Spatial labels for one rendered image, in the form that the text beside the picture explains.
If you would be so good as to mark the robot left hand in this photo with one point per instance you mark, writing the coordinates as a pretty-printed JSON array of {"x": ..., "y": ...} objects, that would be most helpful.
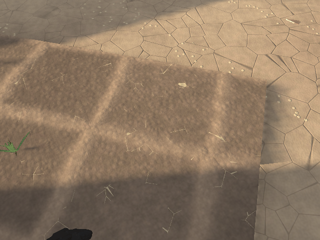
[{"x": 72, "y": 234}]

